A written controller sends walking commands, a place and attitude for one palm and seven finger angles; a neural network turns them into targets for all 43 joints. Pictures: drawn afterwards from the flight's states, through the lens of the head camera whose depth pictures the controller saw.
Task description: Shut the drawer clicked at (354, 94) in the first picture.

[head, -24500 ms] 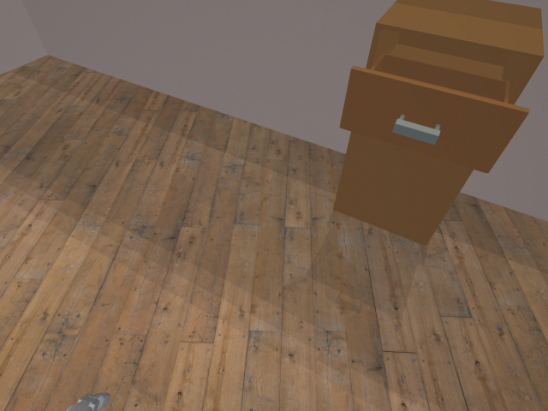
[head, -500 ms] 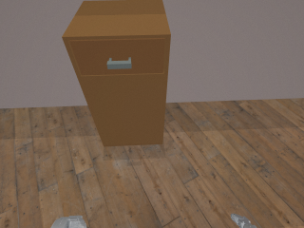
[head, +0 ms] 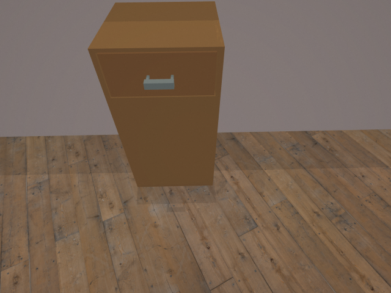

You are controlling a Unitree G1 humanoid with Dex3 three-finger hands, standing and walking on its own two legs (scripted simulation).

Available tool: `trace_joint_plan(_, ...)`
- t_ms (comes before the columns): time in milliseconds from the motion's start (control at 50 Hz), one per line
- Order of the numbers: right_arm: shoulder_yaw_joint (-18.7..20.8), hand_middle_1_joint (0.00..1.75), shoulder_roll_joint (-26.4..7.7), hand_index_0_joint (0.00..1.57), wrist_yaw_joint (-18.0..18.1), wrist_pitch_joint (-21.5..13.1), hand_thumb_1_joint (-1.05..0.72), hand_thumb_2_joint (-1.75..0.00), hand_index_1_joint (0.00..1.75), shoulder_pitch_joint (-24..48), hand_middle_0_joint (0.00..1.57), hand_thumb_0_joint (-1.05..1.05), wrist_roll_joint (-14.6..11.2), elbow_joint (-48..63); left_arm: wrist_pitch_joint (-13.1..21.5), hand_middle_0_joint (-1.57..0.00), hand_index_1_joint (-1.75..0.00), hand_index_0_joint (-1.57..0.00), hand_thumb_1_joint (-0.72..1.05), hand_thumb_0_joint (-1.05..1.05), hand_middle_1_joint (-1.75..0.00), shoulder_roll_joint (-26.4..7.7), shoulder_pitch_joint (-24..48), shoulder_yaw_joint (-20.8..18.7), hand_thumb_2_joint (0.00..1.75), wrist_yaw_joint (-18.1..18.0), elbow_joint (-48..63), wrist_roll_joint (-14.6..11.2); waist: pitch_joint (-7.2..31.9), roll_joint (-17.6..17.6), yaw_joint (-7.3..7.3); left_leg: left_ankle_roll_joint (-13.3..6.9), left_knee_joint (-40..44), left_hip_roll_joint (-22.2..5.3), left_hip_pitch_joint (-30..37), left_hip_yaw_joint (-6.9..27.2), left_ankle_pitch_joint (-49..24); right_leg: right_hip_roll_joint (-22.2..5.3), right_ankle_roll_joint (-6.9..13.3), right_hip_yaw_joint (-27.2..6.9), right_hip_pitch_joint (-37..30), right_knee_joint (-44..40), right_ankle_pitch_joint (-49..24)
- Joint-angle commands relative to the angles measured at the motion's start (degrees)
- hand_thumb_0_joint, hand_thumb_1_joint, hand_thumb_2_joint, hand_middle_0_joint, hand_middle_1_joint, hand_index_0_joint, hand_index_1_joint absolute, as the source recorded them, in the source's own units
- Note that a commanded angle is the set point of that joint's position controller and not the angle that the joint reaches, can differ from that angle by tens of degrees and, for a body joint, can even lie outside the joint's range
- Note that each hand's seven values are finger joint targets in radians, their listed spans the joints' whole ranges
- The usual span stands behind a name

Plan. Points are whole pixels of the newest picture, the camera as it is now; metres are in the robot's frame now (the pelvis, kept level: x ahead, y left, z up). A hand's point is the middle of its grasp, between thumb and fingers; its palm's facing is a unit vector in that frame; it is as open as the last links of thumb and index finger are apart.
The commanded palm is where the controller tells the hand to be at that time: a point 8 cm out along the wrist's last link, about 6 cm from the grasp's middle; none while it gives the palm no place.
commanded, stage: let the arm hang, fingers relaxed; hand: left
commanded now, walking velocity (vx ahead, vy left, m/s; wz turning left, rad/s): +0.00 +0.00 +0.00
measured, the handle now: (159, 80) +0.79 +0.18 -0.01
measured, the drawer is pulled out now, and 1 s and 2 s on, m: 0.00 0.00 0.00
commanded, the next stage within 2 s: look to check the result in 0.38 s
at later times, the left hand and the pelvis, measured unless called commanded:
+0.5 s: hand out of the picture +0.02 +0.15 -0.17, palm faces +0.01 -0.98 -0.18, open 7.4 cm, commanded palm none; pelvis +0.02 -0.01 +0.00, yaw +0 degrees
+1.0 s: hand out of the picture +0.02 +0.14 -0.17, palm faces +0.02 -0.99 -0.17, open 7.4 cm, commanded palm none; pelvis +0.03 -0.02 +0.00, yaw -1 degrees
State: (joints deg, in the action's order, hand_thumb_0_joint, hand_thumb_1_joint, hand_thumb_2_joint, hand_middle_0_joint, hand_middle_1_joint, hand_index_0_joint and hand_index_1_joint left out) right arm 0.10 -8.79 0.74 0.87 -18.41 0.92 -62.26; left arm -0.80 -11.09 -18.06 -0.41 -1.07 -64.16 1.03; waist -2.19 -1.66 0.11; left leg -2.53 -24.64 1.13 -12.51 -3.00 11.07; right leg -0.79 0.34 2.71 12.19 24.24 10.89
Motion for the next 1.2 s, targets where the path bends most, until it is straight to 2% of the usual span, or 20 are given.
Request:
trace_joint_plan(0,1.38,0.30,-5.86,0.20,0.87,-1.17,-0.90,-0.90,0.30,-3.65,0.20,0.00,0.03,0.48,1.27,-0.20,-0.30,-0.20,0.90,0.00,-0.30,-5.08,-1.90,-0.94,0.90,-0.61,1.24,-0.30,-3.53,2.15,-0.01,-0.76,7.52,-6.64,-1.82,7.84,6.52,-4.53,2.57,-5.99,2.77,-5.89,6.78)
trace_joint_plan(20,1.29,0.30,-5.47,0.20,0.89,-1.25,-0.90,-0.90,0.30,-3.75,0.20,0.00,0.00,0.26,1.28,-0.20,-0.30,-0.20,0.90,0.00,-0.30,-4.94,-1.62,-0.98,0.90,-0.64,1.13,-0.31,-3.80,2.92,0.04,-0.66,7.50,-6.58,-1.72,7.58,5.45,-4.60,2.52,-5.82,2.51,-5.75,5.99)
trace_joint_plan(80,1.41,0.30,-5.05,0.20,0.98,-1.29,-0.90,-0.90,0.30,-3.43,0.20,0.00,-0.11,-0.08,1.50,-0.20,-0.30,-0.20,0.90,0.00,-0.30,-4.47,-2.03,-0.97,0.90,-0.81,0.78,-0.29,-3.20,2.21,-0.02,-0.43,6.53,-6.35,-0.36,6.76,3.10,-4.72,2.49,-6.02,2.66,-5.94,4.82)
trace_joint_plan(180,1.28,0.30,-4.29,0.20,1.27,-1.68,-0.90,-0.90,0.30,-3.18,0.20,0.00,-0.16,-0.86,1.78,-0.20,-0.30,-0.20,0.90,0.00,-0.30,-3.64,-1.51,-1.02,0.90,-0.99,0.57,-0.37,-1.75,-0.30,0.05,-0.17,6.11,-6.74,1.21,6.42,-1.79,-4.66,2.43,-5.82,1.04,-5.22,0.28)
trace_joint_plan(240,1.16,0.30,-3.66,0.20,1.41,-1.71,-0.90,-0.90,0.30,-2.86,0.20,0.00,-0.11,-1.25,1.75,-0.20,-0.30,-0.20,0.90,0.00,-0.30,-3.15,-1.23,-0.98,0.90,-0.99,0.15,-0.45,-2.90,-0.82,-0.05,0.03,6.42,-6.69,0.78,6.11,-2.24,-4.79,2.33,-5.77,0.64,-5.50,-0.45)
trace_joint_plan(280,1.24,0.30,-3.87,0.20,1.50,-1.69,-0.90,-0.90,0.30,-3.01,0.20,0.00,-0.19,-1.15,1.83,-0.20,-0.30,-0.20,0.90,0.00,-0.30,-3.02,-1.26,-1.02,0.90,-1.02,0.19,-0.44,-2.23,0.10,0.06,0.07,6.05,-6.92,1.41,6.03,-3.21,-4.57,2.32,-5.72,0.29,-5.48,-1.19)
trace_joint_plan(400,1.09,0.30,-3.31,0.20,1.52,-1.40,-0.90,-0.90,0.30,-3.35,0.20,0.00,-0.11,-1.67,1.68,-0.20,-0.30,-0.20,0.90,0.00,-0.30,-2.38,-1.08,-0.83,0.90,-1.03,-0.16,-0.52,-3.41,1.26,0.30,0.24,6.33,-6.82,1.38,5.77,-1.43,-4.57,2.29,-5.77,0.89,-6.29,0.79)
trace_joint_plan(460,1.06,0.30,-3.53,0.20,1.63,-1.61,-0.90,-0.90,0.30,-3.26,0.20,0.00,-0.13,-1.84,1.85,-0.20,-0.30,-0.20,0.90,0.00,-0.30,-2.23,-1.31,-0.81,0.90,-1.07,-0.30,-0.59,-1.80,1.12,0.29,0.26,5.92,-6.85,2.72,5.59,-3.92,-4.58,2.34,-6.00,-0.21,-5.99,-1.70)
trace_joint_plan(560,0.98,0.30,-3.12,0.20,1.68,-1.45,-0.90,-0.90,0.30,-3.17,0.20,0.00,-0.17,-2.14,1.80,-0.20,-0.30,-0.20,0.90,0.00,-0.30,-1.92,-1.71,-0.70,0.90,-1.11,-0.69,-0.61,-2.76,1.21,0.31,0.40,5.98,-6.82,2.86,5.25,-3.42,-4.60,2.29,-5.96,0.20,-6.34,-1.29)
trace_joint_plan(660,0.97,0.30,-2.98,0.20,1.76,-1.58,-0.90,-0.90,0.30,-3.37,0.20,0.00,-0.21,-2.50,2.00,-0.20,-0.30,-0.20,0.90,0.00,-0.30,-1.70,-2.29,-0.81,0.90,-1.22,-0.93,-0.64,-1.69,2.07,0.32,0.42,5.56,-6.86,3.73,4.96,-5.44,-4.67,2.29,-5.83,-0.77,-6.01,-3.65)
trace_joint_plan(840,0.94,0.30,-2.65,0.20,1.89,-1.46,-0.90,-0.90,0.30,-3.17,0.20,0.00,-0.20,-2.79,2.00,-0.20,-0.30,-0.20,0.90,0.00,-0.30,-1.23,-2.67,-0.72,0.90,-1.33,-1.20,-0.69,-2.89,0.52,0.34,0.60,5.62,-6.89,3.77,4.77,-4.68,-4.49,2.37,-6.13,-0.24,-6.31,-3.19)
trace_joint_plan(900,0.98,0.30,-2.46,0.20,1.85,-1.43,-0.90,-0.90,0.30,-3.44,0.20,0.00,-0.20,-2.74,2.04,-0.20,-0.30,-0.20,0.90,0.00,-0.30,-1.24,-2.82,-0.78,0.90,-1.35,-1.17,-0.62,-2.92,1.97,0.30,0.56,5.47,-6.90,3.76,4.69,-4.70,-4.60,2.32,-5.99,-0.34,-6.37,-3.34)
trace_joint_plan(1180,0.92,0.30,-2.30,0.20,2.07,-1.51,-0.90,-0.90,0.30,-3.85,0.20,0.00,-0.27,-2.86,2.20,-0.20,-0.30,-0.20,0.90,0.00,-0.30,-1.04,-3.27,-0.88,0.90,-1.42,-0.92,-0.66,-2.31,1.11,0.27,0.65,5.21,-7.03,4.49,4.45,-6.80,-4.55,2.44,-5.96,-1.48,-6.08,-6.49)
